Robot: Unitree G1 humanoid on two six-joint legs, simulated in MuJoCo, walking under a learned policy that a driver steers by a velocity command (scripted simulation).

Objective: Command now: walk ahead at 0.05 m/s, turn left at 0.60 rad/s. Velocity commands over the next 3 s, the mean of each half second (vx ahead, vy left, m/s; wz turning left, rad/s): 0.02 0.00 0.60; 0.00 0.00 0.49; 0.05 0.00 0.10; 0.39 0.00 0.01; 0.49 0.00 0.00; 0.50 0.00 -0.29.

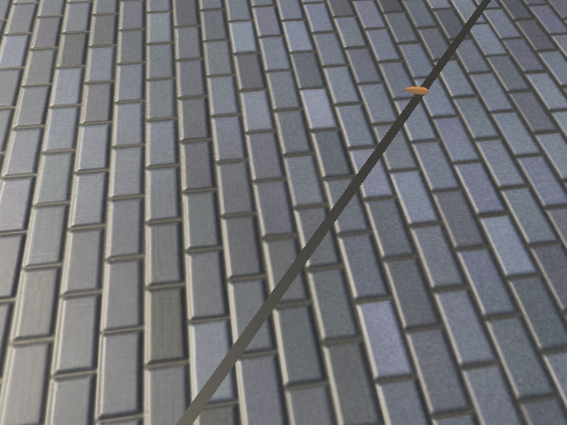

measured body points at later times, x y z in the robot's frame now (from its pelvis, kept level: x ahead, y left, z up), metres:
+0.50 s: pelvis +0.01 -0.01 +0.00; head +0.05 +0.02 +0.44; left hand +0.07 +0.31 -0.11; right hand +0.26 -0.23 -0.09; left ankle -0.02 +0.10 -0.73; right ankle +0.06 -0.16 -0.74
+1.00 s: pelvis +0.01 +0.00 +0.00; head +0.04 +0.01 +0.45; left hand +0.00 +0.32 -0.09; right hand +0.30 -0.14 -0.09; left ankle -0.02 +0.10 -0.74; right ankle +0.08 -0.11 -0.74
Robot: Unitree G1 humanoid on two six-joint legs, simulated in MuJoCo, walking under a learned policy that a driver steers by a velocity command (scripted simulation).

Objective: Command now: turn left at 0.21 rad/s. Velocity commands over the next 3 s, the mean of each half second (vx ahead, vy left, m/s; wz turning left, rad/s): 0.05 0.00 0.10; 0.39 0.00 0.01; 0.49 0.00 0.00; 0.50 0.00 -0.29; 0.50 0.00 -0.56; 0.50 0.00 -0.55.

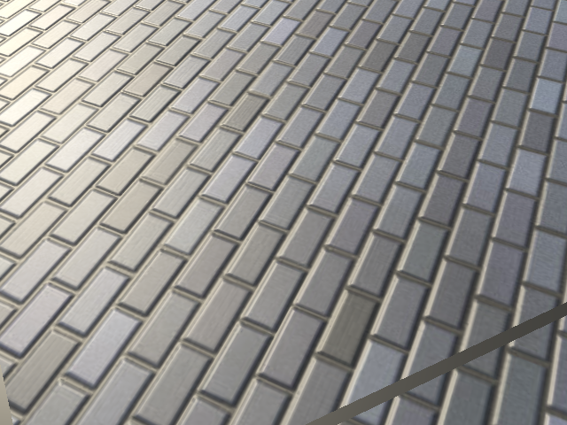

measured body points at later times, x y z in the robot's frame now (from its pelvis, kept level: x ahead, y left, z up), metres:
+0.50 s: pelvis +0.03 -0.01 +0.00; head +0.03 +0.00 +0.45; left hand +0.14 +0.25 -0.11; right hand +0.14 -0.27 -0.12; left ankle +0.02 +0.11 -0.73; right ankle +0.00 -0.13 -0.73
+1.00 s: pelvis +0.24 -0.02 -0.01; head +0.28 -0.01 +0.43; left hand +0.50 +0.20 -0.07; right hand +0.18 -0.29 -0.14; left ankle +0.03 +0.11 -0.73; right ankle +0.40 -0.12 -0.73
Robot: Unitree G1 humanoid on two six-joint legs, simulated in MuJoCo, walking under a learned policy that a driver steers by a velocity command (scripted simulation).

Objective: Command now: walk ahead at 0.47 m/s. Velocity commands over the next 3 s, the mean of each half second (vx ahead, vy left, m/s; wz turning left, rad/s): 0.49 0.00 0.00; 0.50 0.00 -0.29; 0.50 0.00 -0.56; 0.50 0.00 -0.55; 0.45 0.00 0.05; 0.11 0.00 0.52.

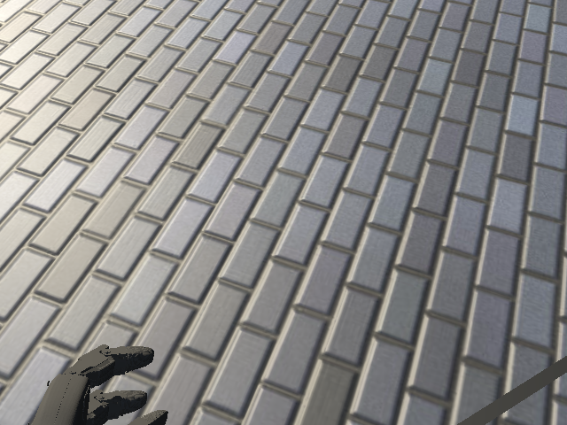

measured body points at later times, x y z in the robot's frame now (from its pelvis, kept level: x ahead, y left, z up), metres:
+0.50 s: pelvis +0.27 +0.00 +0.02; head +0.30 +0.00 +0.47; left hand +0.27 +0.28 -0.11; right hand +0.50 -0.23 -0.06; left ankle +0.45 +0.13 -0.69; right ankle +0.15 -0.11 -0.72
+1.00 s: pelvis +0.55 +0.01 +0.01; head +0.58 +0.00 +0.46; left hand +0.78 +0.22 -0.08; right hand +0.53 -0.27 -0.11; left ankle +0.45 +0.13 -0.72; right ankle +0.71 -0.15 -0.68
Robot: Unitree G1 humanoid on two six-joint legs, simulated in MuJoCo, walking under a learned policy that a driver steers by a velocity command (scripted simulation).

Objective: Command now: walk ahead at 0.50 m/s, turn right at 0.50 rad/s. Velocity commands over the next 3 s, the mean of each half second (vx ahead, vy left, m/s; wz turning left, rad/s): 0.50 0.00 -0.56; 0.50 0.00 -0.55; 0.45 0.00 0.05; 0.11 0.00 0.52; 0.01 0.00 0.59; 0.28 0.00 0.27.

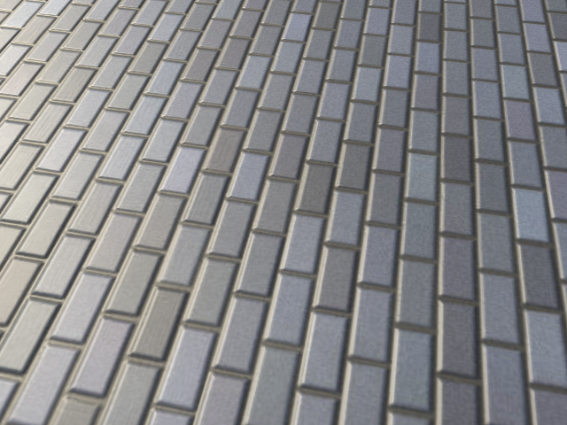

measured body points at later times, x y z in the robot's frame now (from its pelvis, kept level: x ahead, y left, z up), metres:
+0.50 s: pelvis +0.29 -0.04 +0.01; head +0.32 -0.07 +0.45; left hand +0.42 +0.23 -0.09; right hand +0.45 -0.33 -0.08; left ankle +0.51 +0.07 -0.70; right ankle +0.19 -0.11 -0.73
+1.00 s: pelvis +0.54 -0.12 +0.00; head +0.57 -0.14 +0.45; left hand +0.86 -0.04 -0.07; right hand +0.39 -0.37 -0.12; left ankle +0.51 +0.04 -0.73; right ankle +0.60 -0.33 -0.70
